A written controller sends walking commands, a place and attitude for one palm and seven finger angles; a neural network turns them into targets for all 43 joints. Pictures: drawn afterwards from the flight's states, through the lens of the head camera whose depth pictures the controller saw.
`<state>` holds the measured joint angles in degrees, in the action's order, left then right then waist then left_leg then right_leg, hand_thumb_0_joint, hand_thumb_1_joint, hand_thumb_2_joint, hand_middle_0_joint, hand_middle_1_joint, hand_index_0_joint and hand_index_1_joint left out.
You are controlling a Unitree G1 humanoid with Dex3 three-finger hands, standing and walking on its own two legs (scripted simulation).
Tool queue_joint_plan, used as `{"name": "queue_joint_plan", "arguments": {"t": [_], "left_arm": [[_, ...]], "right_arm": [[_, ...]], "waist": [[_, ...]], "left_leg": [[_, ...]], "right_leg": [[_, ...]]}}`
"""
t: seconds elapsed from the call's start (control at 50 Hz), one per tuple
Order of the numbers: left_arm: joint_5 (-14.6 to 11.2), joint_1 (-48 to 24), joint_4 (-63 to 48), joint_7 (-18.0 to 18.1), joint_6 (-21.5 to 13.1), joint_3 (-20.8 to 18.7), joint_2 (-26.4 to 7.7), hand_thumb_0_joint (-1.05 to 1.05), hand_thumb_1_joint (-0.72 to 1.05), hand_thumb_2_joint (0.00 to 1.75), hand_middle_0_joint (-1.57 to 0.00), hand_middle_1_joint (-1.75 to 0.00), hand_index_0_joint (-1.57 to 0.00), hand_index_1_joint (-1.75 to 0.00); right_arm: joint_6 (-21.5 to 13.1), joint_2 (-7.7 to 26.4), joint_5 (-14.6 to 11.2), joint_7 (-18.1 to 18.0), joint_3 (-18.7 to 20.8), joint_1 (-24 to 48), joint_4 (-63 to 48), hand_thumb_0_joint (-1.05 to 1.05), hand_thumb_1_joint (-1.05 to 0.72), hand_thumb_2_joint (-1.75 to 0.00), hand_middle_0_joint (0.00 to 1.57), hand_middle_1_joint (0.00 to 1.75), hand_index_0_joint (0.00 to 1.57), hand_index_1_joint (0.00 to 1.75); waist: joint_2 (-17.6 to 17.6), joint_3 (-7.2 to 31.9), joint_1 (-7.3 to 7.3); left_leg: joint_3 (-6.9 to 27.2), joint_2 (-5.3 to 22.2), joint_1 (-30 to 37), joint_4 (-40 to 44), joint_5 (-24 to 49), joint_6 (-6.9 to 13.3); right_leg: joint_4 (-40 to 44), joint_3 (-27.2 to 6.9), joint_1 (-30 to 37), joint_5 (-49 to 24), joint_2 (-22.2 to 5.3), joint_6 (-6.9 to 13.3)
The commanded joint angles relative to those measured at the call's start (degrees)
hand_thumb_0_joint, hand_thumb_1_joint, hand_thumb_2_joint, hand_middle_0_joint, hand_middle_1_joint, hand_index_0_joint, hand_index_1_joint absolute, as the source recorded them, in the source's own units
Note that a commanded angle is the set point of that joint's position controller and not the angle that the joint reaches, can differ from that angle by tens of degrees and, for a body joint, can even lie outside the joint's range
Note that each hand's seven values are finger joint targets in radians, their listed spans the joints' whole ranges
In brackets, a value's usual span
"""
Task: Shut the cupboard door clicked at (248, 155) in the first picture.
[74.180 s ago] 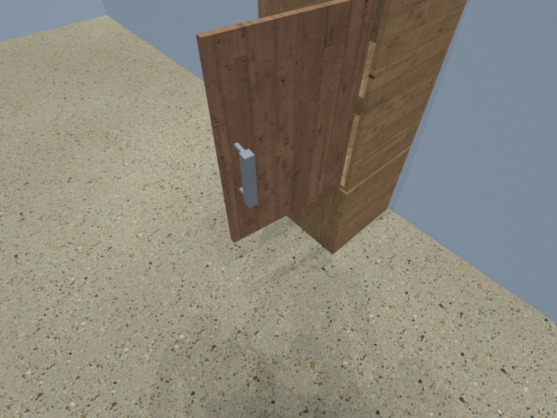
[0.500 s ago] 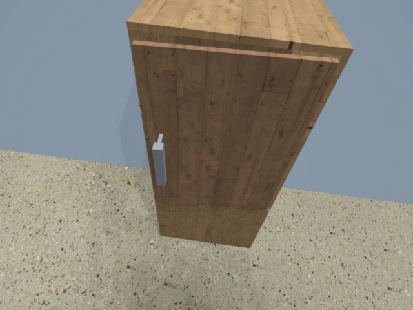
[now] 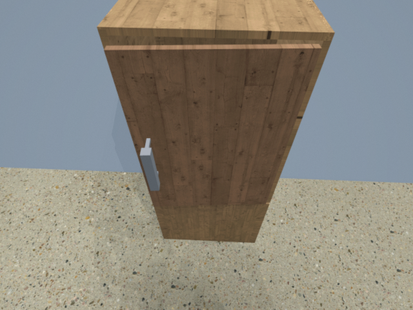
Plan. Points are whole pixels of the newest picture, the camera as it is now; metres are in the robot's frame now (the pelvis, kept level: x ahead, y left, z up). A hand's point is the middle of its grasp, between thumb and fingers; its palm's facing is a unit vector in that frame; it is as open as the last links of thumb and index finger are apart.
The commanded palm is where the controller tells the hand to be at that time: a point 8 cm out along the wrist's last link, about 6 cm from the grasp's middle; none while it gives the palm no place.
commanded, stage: look again from close up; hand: left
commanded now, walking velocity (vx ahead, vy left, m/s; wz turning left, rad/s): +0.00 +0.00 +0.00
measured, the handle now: (151, 164) +0.49 +0.18 -0.07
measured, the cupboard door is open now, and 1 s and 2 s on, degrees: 4 4 4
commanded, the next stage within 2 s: raise the hand and make a fist in 0.36 s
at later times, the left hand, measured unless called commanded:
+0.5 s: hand out of the picture +0.06 +0.18 -0.16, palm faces +0.10 -0.97 -0.23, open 7.4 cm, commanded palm +0.10 +0.22 -0.07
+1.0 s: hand out of the picture +0.12 +0.18 -0.08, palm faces +0.10 -0.99 -0.03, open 5.6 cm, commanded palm +0.11 +0.23 -0.07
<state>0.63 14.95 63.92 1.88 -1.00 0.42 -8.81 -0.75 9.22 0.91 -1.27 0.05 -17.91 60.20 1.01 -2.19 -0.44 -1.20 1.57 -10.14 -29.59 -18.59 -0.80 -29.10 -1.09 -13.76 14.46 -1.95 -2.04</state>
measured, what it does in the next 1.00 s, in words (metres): lowers itself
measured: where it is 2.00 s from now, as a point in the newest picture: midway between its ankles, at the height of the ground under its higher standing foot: outside the picture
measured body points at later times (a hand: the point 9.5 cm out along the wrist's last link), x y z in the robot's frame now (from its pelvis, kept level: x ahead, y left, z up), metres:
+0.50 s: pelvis +0.00 -0.02 +0.00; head +0.02 -0.03 +0.45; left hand +0.05 +0.23 -0.14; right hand +0.04 -0.26 -0.16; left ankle -0.03 +0.12 -0.73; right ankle +0.01 -0.15 -0.74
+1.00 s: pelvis -0.07 -0.02 -0.13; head +0.00 +0.00 +0.31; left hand +0.11 +0.23 -0.07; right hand +0.19 -0.22 -0.17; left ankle -0.03 +0.12 -0.74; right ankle +0.01 -0.14 -0.74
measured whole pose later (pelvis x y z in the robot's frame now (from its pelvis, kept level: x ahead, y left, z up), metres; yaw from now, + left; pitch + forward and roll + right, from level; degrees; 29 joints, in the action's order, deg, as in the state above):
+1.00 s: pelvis -0.07 -0.02 -0.13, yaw +4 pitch +15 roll -2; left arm -15.0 24.7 -2.9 -15.8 -26.5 -7.2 -11.8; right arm -16.2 13.2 -0.3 -3.7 0.1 -9.0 27.0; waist -0.3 7.6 3.8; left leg 5.0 1.3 -60.4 -79.9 -34.3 -2.7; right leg -77.1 3.4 -61.3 30.3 -2.7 -0.2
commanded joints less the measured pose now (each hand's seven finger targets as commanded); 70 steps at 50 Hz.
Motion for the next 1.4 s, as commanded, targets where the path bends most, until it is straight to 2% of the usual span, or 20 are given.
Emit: {"name": "queue_joint_plan", "arguments": {"t": [0.0,0.1,0.18,0.42,0.44,0.46,0.48,0.5,0.52,0.54,0.58,0.64,0.68,0.72,0.82,0.96,1.08,1.2,1.26,1.38], "left_arm": [[0.33,1.76,-3.05,0.32,-0.52,-0.95,-6.45,0.00,0.90,0.90,-0.20,-0.30,-0.20,-0.30],[0.19,0.90,-3.72,0.08,-0.35,-1.13,-7.35,0.00,0.90,0.90,-0.20,-0.30,-0.20,-0.30],[0.03,0.72,-3.98,-0.01,-0.59,-1.47,-8.49,0.00,0.90,0.90,-0.20,-0.30,-0.20,-0.30],[0.11,-1.53,-4.16,-0.27,-0.75,-2.18,-10.79,0.00,0.90,0.90,-0.20,-0.30,-0.20,-0.30],[0.12,6.02,-1.80,2.17,-1.45,-2.38,-9.71,0.00,0.90,0.90,-0.20,-0.30,-0.20,-0.30],[-7.12,-47.60,-94.62,2.11,-18.97,-30.03,-48.43,0.00,0.90,0.90,-0.20,-0.30,-0.20,-0.30],[-6.21,0.31,-68.05,2.32,-12.44,-4.68,-12.39,0.00,0.90,0.90,-0.22,-0.32,-0.22,-0.32],[-10.32,12.22,-68.82,1.97,-4.69,-1.14,1.36,0.00,0.90,0.90,-0.24,-0.34,-0.24,-0.34],[-8.97,1.23,-64.06,2.92,-6.01,-3.57,-3.26,0.00,0.90,0.90,-0.25,-0.36,-0.25,-0.36],[-10.08,5.71,-58.55,1.64,-8.64,-8.38,-3.85,0.00,0.90,0.90,-0.27,-0.38,-0.27,-0.38],[-11.79,12.77,-50.07,-3.36,-17.66,-11.05,-2.30,0.00,0.90,0.90,-0.31,-0.42,-0.31,-0.42],[-15.00,17.70,-48.70,-14.26,-34.00,-13.33,-2.07,0.00,0.90,0.90,-0.36,-0.48,-0.36,-0.48],[-16.21,14.11,-49.13,-21.12,-41.84,-15.87,-6.70,0.00,0.90,0.90,-0.40,-0.52,-0.40,-0.52],[-18.02,10.98,-54.02,-24.56,-39.88,-15.77,-8.89,0.00,0.90,0.90,-0.44,-0.56,-0.44,-0.56],[-19.88,0.54,-76.08,-21.80,-32.86,-13.00,-9.71,0.00,0.90,0.90,-0.53,-0.66,-0.53,-0.66],[-15.46,-0.33,-83.05,-16.93,-28.24,-8.37,-9.05,0.00,0.90,0.90,-0.66,-0.80,-0.66,-0.80],[-16.22,6.50,-79.22,-16.46,-19.44,-11.79,-10.21,0.00,0.90,0.90,-0.77,-0.92,-0.77,-0.92],[-16.51,8.07,-80.23,-13.15,-22.08,-13.88,-10.38,0.00,0.90,0.90,-0.88,-1.04,-0.88,-1.04],[-15.90,7.83,-79.48,-13.35,-24.62,-10.97,-8.42,0.00,0.90,0.90,-0.93,-1.10,-0.93,-1.10],[-15.63,7.76,-80.97,-14.50,-26.08,-10.19,-9.31,0.00,0.90,0.90,-1.04,-1.22,-1.04,-1.22]], "right_arm": [[-1.54,5.22,0.02,-0.28,0.73,-2.29,-4.34,0.00,-0.90,-0.90,0.20,0.30,0.20,0.30],[-1.24,5.74,-0.03,-0.19,0.73,-1.88,-3.82,0.00,-0.90,-0.90,0.20,0.30,0.20,0.30],[-1.39,7.04,0.00,-0.23,0.78,-1.20,-3.14,0.00,-0.90,-0.90,0.20,0.30,0.20,0.30],[-1.13,8.08,0.01,-0.34,1.17,1.26,-1.35,0.00,-0.90,-0.90,0.20,0.30,0.20,0.30],[-1.00,9.43,-0.66,0.20,1.81,5.21,-4.08,0.00,-0.90,-0.90,0.20,0.30,0.20,0.30],[-12.03,18.60,0.08,-7.10,5.22,0.10,-17.92,0.00,-0.90,-0.90,0.20,0.30,0.20,0.30],[-15.34,10.63,-3.14,-6.86,1.81,6.84,-19.34,0.00,-0.90,-0.90,0.20,0.30,0.20,0.30],[-17.71,9.17,-2.50,-5.03,1.56,10.72,-22.91,0.00,-0.90,-0.90,0.20,0.30,0.20,0.30],[-19.81,9.46,-3.50,-3.85,2.80,6.36,-20.83,0.00,-0.90,-0.90,0.20,0.30,0.20,0.30],[-20.24,10.27,-2.62,-3.72,4.92,5.85,-21.65,0.00,-0.90,-0.90,0.20,0.30,0.20,0.30],[-20.92,10.05,-1.16,-2.48,5.45,7.61,-24.06,0.00,-0.90,-0.90,0.20,0.30,0.20,0.30],[-21.67,9.59,-0.39,0.34,6.15,8.83,-28.46,0.00,-0.90,-0.90,0.20,0.30,0.20,0.30],[-21.61,10.49,-0.66,0.88,6.60,10.10,-31.43,0.00,-0.90,-0.90,0.20,0.30,0.20,0.30],[-20.64,11.49,-1.46,0.83,6.51,10.89,-36.55,0.00,-0.90,-0.90,0.20,0.30,0.20,0.30],[-19.41,11.47,-2.19,-1.75,5.07,9.93,-42.49,0.00,-0.90,-0.90,0.20,0.30,0.20,0.30],[-18.08,11.61,-1.75,-3.49,3.14,7.78,-40.17,0.00,-0.90,-0.90,0.20,0.30,0.20,0.30],[-16.78,10.94,-2.36,-3.36,2.65,8.64,-41.13,0.00,-0.90,-0.90,0.20,0.30,0.20,0.30],[-16.34,10.24,-1.57,-2.66,2.54,9.01,-40.87,0.00,-0.90,-0.90,0.20,0.30,0.20,0.30],[-16.37,10.91,-1.38,-2.39,2.66,7.88,-40.78,0.00,-0.90,-0.90,0.20,0.30,0.20,0.30],[-16.01,11.83,-1.37,-2.49,2.95,6.90,-41.32,0.00,-0.90,-0.90,0.20,0.30,0.20,0.30]], "waist": [[0.49,-1.46,0.43],[-2.47,-4.02,0.30],[-3.63,-1.23,0.31],[-2.52,-0.27,0.45],[-10.74,2.85,2.64],[-3.32,24.93,-4.14],[17.27,30.83,0.41],[19.12,23.93,3.15],[5.03,7.40,-3.07],[-3.61,1.20,-1.61],[-15.05,0.36,0.26],[-10.42,9.12,4.38],[-8.98,13.28,4.27],[-2.27,17.94,5.06],[-1.06,22.34,2.04],[2.32,20.88,-1.38],[0.05,23.56,1.73],[-0.85,23.47,2.62],[-1.05,21.57,1.07],[2.28,22.37,0.85]], "left_leg": [[4.55,4.29,-5.02,6.29,11.49,2.59],[4.13,3.30,-4.78,7.87,7.66,2.52],[3.33,3.11,-2.03,7.29,9.99,2.32],[2.03,2.99,-0.28,7.05,10.59,1.55],[-0.37,4.86,-4.03,-4.53,11.52,-0.06],[-2.91,1.71,15.58,-12.18,25.98,2.06],[-0.15,-1.39,9.29,-5.27,32.14,1.90],[-0.30,-0.34,3.41,-2.85,38.62,-0.02],[1.83,-0.36,-5.11,-4.77,26.76,0.18],[1.37,-1.66,-12.65,-6.68,17.50,0.46],[1.64,-2.55,-24.14,-12.90,6.37,0.28],[0.09,-3.94,-33.38,-22.80,2.83,-1.02],[-0.40,-4.14,-41.04,-30.13,-0.94,-0.44],[-1.40,-4.57,-43.06,-32.47,-4.16,0.60],[0.81,-3.06,-44.77,-35.29,-12.31,1.91],[3.72,-2.26,-45.18,-36.06,-13.02,2.20],[4.38,-2.67,-46.12,-32.76,-13.76,1.53],[4.46,-2.64,-45.85,-32.30,-9.41,1.29],[4.50,-2.54,-45.86,-32.28,-10.57,1.22],[4.61,-2.64,-44.41,-31.87,-10.26,1.22]], "right_leg": [[1.41,-1.51,1.02,-3.94,-2.22,3.72],[2.83,-2.48,-0.82,-2.82,-2.53,3.57],[2.95,-3.25,0.24,-6.70,-3.04,3.58],[4.39,-4.19,1.49,-10.76,-3.85,4.07],[3.31,-6.20,5.97,-34.97,-7.29,2.58],[-6.05,-3.88,8.31,-31.20,-2.62,3.20],[-14.60,2.34,2.49,-19.86,1.01,3.17],[-9.14,6.64,-0.77,-13.14,0.69,3.04],[-6.84,6.11,-7.15,-13.17,0.77,2.22],[-6.33,6.52,-11.69,-11.10,0.97,1.71],[-11.25,6.13,-19.57,-0.99,0.79,1.34],[-22.32,3.29,-23.31,1.54,0.16,3.05],[-26.65,-1.18,-26.90,6.24,-0.68,3.46],[-27.66,-3.57,-27.88,13.65,-0.90,3.94],[-27.67,-3.66,-34.04,27.30,0.84,3.07],[-32.18,1.56,-39.54,21.01,2.33,3.14],[-31.29,2.68,-35.88,21.89,1.78,3.00],[-32.79,4.14,-34.89,18.17,2.08,3.48],[-33.26,4.68,-37.32,18.24,1.96,3.40],[-34.22,4.97,-38.13,16.01,2.03,3.70]]}}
